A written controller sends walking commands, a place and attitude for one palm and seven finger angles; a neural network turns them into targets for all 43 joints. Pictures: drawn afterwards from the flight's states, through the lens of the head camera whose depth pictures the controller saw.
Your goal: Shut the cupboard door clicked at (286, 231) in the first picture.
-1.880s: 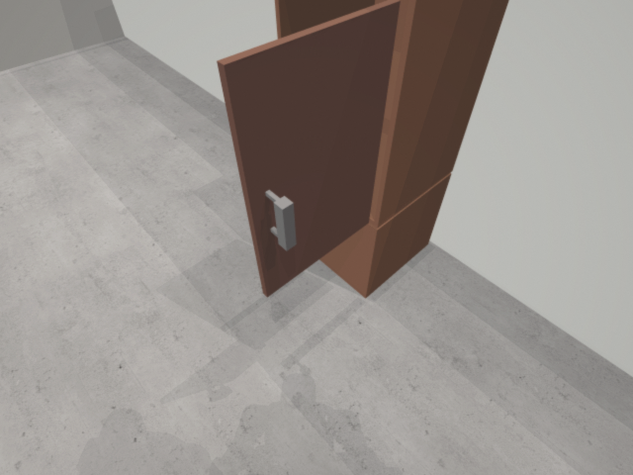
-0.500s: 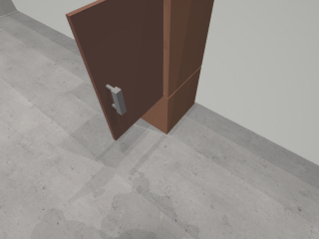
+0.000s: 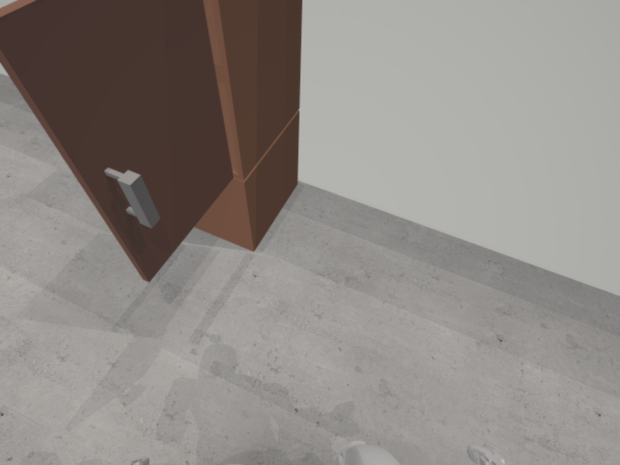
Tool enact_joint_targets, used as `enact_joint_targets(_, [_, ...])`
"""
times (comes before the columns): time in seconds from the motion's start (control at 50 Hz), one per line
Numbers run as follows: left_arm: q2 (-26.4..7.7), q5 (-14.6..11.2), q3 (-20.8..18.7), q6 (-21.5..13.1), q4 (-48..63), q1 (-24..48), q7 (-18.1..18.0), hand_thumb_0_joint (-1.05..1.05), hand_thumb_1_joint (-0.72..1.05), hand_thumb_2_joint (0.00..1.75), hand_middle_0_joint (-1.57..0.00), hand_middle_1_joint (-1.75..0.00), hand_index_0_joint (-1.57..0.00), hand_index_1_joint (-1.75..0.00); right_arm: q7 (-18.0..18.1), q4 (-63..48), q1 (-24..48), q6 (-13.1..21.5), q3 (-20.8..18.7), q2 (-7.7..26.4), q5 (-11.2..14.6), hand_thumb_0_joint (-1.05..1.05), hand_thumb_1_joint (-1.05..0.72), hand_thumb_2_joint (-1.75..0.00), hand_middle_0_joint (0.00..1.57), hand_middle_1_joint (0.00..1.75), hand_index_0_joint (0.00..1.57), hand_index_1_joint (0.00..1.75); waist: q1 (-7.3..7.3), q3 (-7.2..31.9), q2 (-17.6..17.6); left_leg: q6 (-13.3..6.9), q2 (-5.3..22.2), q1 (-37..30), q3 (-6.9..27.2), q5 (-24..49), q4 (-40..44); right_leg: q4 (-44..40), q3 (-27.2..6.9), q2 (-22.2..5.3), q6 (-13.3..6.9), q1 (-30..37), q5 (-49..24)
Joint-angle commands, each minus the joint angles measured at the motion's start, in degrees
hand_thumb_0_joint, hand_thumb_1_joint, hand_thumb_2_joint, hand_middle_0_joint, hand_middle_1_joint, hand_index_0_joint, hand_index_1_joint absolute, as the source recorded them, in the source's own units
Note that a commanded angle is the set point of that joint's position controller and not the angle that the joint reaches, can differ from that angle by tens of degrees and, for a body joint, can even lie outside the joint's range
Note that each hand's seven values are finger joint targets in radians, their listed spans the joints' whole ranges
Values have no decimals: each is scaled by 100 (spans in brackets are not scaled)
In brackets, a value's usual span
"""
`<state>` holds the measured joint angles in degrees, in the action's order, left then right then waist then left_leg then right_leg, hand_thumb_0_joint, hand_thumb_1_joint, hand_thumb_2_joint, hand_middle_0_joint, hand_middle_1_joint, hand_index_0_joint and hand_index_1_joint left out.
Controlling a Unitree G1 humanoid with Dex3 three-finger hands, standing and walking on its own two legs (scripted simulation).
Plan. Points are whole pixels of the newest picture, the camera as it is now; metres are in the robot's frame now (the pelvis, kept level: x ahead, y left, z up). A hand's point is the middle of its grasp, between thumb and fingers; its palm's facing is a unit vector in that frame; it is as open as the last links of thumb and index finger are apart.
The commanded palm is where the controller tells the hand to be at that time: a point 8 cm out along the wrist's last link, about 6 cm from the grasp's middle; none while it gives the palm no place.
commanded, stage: walk to a spot facing it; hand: left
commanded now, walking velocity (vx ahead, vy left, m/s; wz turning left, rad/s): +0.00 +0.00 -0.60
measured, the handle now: (131, 196) +0.52 +0.38 -0.06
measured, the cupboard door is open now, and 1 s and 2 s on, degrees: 90 90 90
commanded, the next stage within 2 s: turn to face it in 1.68 s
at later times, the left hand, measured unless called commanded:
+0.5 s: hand (213, 446) +0.15 +0.15 -0.17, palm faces -0.31 -0.94 -0.17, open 7.4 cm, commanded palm none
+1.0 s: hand (338, 344) +0.32 -0.02 -0.17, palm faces -0.60 -0.79 -0.16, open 7.3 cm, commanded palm none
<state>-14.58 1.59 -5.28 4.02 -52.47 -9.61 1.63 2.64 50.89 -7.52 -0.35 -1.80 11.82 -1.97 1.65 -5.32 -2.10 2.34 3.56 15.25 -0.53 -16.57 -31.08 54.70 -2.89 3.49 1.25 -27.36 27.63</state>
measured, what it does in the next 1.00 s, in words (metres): walks ahead, turning right: right foot, then left foot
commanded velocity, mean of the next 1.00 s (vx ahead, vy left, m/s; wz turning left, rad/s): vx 0.27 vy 0.00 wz -0.50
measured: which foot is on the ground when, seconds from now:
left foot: down 0.00-0.14, up 0.16-0.40, down 0.42-0.76, up 0.78-1.00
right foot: up 0.00-0.12, down 0.14-0.40, up 0.42-0.74, down 0.76-1.00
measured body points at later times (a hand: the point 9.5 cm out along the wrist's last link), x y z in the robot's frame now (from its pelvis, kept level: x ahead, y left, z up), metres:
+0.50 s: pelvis +0.02 -0.02 +0.00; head +0.07 -0.01 +0.45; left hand +0.17 +0.20 -0.15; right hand -0.01 -0.29 -0.12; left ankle +0.05 +0.10 -0.73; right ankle -0.01 -0.14 -0.68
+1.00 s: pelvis +0.15 -0.13 +0.00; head +0.19 -0.14 +0.45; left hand +0.36 +0.02 -0.15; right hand +0.04 -0.36 -0.13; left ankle +0.27 -0.04 -0.71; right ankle +0.07 -0.22 -0.73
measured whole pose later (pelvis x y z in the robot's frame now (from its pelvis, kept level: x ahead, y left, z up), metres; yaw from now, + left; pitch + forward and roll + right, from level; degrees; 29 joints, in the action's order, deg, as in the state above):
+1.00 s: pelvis +0.15 -0.13 +0.00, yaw -35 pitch +1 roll +0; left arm -12.1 1.8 -3.7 -0.3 -55.3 -10.2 1.8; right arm -0.7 53.8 -13.1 1.7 -2.6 11.0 -1.8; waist -2.6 -4.3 -2.5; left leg 3.1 6.5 25.4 -5.8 -16.0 -41.7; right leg 29.6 -1.2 0.6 -1.4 -13.8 16.7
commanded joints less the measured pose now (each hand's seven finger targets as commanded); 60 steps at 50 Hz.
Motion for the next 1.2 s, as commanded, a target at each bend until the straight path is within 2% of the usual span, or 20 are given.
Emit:
enact_joint_targets(0.0, [-325, -36, -34, -145, 634, 97, 81, 0, 90, 90, -20, -30, -20, -30, 68, -365, -209, 74, -303, 1195, -64, 0, -90, -90, 20, 30, 20, 30, -144, 654, 1601, -868, 1318, -598, 189, 3133, 647, -289, 570, -330, 111, 212, 148])
enact_joint_targets(0.08, [-540, -70, -94, -230, 443, -525, 75, 0, 90, 90, -20, -30, -20, -30, -4, -375, -231, -10, -400, 1374, 45, 0, -90, -90, 20, 30, 20, 30, 110, 800, 925, -374, 1034, 182, -210, 1880, -514, -2544, 730, -227, -91, 2002, -1616])
enact_joint_targets(0.12, [-1650, -24, -279, -288, 358, -986, -89, 0, 90, 90, -20, -30, -20, -30, -67, -743, 116, -66, -276, 767, 149, 0, -90, -90, 20, 30, 20, 30, 431, 703, -1707, 160, -75, 1834, -487, -2245, -2940, -3663, -2585, -2579, -1279, 2328, -4058])
enact_joint_targets(0.34, [-1073, -13, -143, -276, 546, 120, -91, 0, 90, 90, -20, -30, -20, -30, -180, -218, -855, 82, -224, 620, 111, 0, -90, -90, 20, 30, 20, 30, -390, 542, -573, -43, -328, -727, -365, -509, -64, -3616, -2022, -1089, -1043, 92, 957])
enact_joint_targets(0.36, [-838, -34, -84, -275, 624, 202, -46, 0, 90, 90, -20, -30, -20, -30, -114, -70, -1286, 139, -259, 833, 94, 0, -90, -90, 20, 30, 20, 30, -592, 519, 6, -182, -8, -1689, -21, -857, 740, -3027, -1701, -701, -766, -831, 1201])
enact_joint_targets(0.38, [-384, -82, 8, -269, 804, 263, 18, 0, 90, 90, -20, -30, -20, -30, -50, 23, -1731, 205, -366, 1386, -33, 0, -90, -90, 20, 30, 20, 30, -794, 474, 1853, -698, 1506, -2251, 2005, -2499, 1834, -1242, -675, 160, -382, -1921, 1118])
enact_joint_targets(0.4, [-473, -75, -12, -354, 1080, 760, 68, 0, 90, 90, -20, -30, -20, -30, 24, -13, -1978, 266, -425, 1723, -18, 0, -90, -90, 20, 30, 20, 30, -899, 287, 1773, -1299, 2796, -1648, 3261, -2886, 2440, -22, 26, -209, -178, -2000, 695])
enact_joint_targets(0.42, [-558, -9, -96, -391, 1112, 884, 170, 0, 90, 90, -20, -30, -20, -30, -8, -74, -1748, 302, -408, 1743, -49, 0, -90, -90, 20, 30, 20, 30, -743, 267, 973, -1550, 2735, -1172, 3270, -2570, 2460, 690, -122, -490, -143, -1804, 277])
enact_joint_targets(0.52, [-118, 32, 28, -334, 717, 709, 326, 0, 90, 90, -20, -30, -20, -30, -51, 75, -1455, 427, -182, 983, -20, 0, -90, -90, 20, 30, 20, 30, -365, 248, 1224, -771, 1357, -1182, 197, 432, 1835, 477, 478, -724, 5, -1309, -1071])
enact_joint_targets(0.62, [-34, -10, 144, -368, 770, 1250, 321, 0, 90, 90, -20, -30, -20, -30, -114, 324, -1942, 401, -225, 1076, -47, 0, -90, -90, 20, 30, 20, 30, -608, 296, 1333, -681, 1518, -1189, -616, 1775, 1427, -1159, 1061, -526, -141, -222, -912])
enact_joint_targets(0.68, [-264, -5, 42, -403, 502, 471, 285, 0, 90, 90, -20, -30, -20, -30, -132, 275, -1615, 354, -230, 1161, -18, 0, -90, -90, 20, 30, 20, 30, -70, 456, 1023, -484, 1498, -481, -989, 2127, 320, -2010, 1215, -285, -366, 1559, -1020])
enact_joint_targets(0.7, [-577, 10, -40, -465, 187, -501, 226, 0, 90, 90, -20, -30, -20, -30, -183, 188, -1421, 364, -206, 1091, 42, 0, -90, -90, 20, 30, 20, 30, 394, 821, 487, -264, 1146, 417, -1364, 2265, -977, -2382, 981, -310, -608, 3148, -1102])
enact_joint_targets(0.72, [-1392, 36, -274, -536, -88, -1591, 106, 0, 90, 90, -20, -30, -20, -30, -247, -84, -1094, 383, -101, 640, 170, 0, -90, -90, 20, 30, 20, 30, 869, 1391, -1353, 30, 392, 2257, -1651, -166, -3051, -3116, -1585, -2032, -1246, 4637, -645])
enact_joint_targets(0.74, [-1697, -117, -318, -512, -205, -1859, 13, 0, 90, 90, -20, -30, -20, -30, -214, -382, -495, 379, -117, 689, 174, 0, -90, -90, 20, 30, 20, 30, 943, 1210, -1359, 35, 206, 3057, -683, -2055, -4219, -3910, -3095, -2889, -1707, 4217, -1264])
enact_joint_targets(0.84, [-857, 17, -71, -571, 380, 220, -128, 0, 90, 90, -20, -30, -20, -30, -290, 99, -952, 175, -203, 520, 34, 0, -90, -90, 20, 30, 20, 30, -319, 425, -799, 92, 606, 1427, -192, -543, -2953, -4253, -1103, -1822, -1251, 922, -189])
enact_joint_targets(0.96, [-752, -31, -84, -590, 173, 179, -17, 0, 90, 90, -20, -30, -20, -30, -323, 324, -1498, 321, -198, 365, 23, 0, -90, -90, 20, 30, 20, 30, -592, 391, -180, 92, -51, -657, -892, 437, -248, -3640, -607, -1161, -982, 256, 371])
enact_joint_targets(0.98, [-526, -30, -49, -569, 178, 185, -15, 0, 90, 90, -20, -30, -20, -30, -268, 443, -1876, 370, -244, 523, 17, 0, -90, -90, 20, 30, 20, 30, -770, 463, 338, 33, 118, -1276, -621, 29, 137, -2933, -478, -946, -866, -61, 341])
enact_joint_targets(1.02, [27, -84, 87, -594, 453, 205, 35, 0, 90, 90, -20, -30, -20, -30, -138, 566, -2867, 437, -420, 1423, -134, 0, -90, -90, 20, 30, 20, 30, -1117, 638, 2437, -1090, 2517, -1932, 3125, -2442, 2161, 476, 479, 18, -362, -1606, 750])
enact_joint_targets(1.04, [-104, -53, 36, -667, 626, 618, 96, 0, 90, 90, -20, -30, -20, -30, -124, 469, -2618, 399, -435, 1462, -109, 0, -90, -90, 20, 30, 20, 30, -1003, 336, 1128, -1539, 2762, -1421, 3553, -2740, 2365, 1158, 53, -553, -420, -1822, 302])
enact_joint_targets(1.18, [250, -16, 202, -633, 228, 618, 185, 0, 90, 90, -20, -30, -20, -30, -165, 664, -1961, 566, -226, 722, -44, 0, -90, -90, 20, 30, 20, 30, -514, 595, 1171, -712, 1273, -1210, -446, 2157, 1471, -881, 773, -724, -253, -452, -965])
